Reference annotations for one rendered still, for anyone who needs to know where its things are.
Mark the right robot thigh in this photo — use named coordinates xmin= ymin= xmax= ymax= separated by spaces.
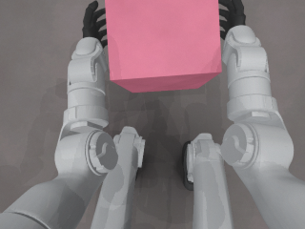
xmin=186 ymin=139 xmax=234 ymax=229

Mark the right robot forearm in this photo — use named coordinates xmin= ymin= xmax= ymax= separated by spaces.
xmin=221 ymin=25 xmax=288 ymax=133

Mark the robot left hand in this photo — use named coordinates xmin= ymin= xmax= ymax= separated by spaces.
xmin=82 ymin=0 xmax=108 ymax=49

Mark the robot thigh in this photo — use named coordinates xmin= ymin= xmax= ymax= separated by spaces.
xmin=91 ymin=132 xmax=146 ymax=229
xmin=186 ymin=139 xmax=234 ymax=229

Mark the robot right hand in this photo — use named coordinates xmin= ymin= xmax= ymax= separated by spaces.
xmin=218 ymin=0 xmax=246 ymax=41

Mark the left robot thigh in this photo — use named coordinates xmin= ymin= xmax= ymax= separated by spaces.
xmin=91 ymin=132 xmax=146 ymax=229

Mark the right robot upper arm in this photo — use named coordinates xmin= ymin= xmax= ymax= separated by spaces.
xmin=220 ymin=121 xmax=305 ymax=229

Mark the carton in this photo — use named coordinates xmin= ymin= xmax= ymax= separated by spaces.
xmin=105 ymin=0 xmax=222 ymax=94

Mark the left robot forearm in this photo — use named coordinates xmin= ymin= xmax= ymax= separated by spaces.
xmin=57 ymin=37 xmax=109 ymax=145

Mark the left robot upper arm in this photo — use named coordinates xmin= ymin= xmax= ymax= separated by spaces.
xmin=0 ymin=130 xmax=118 ymax=229

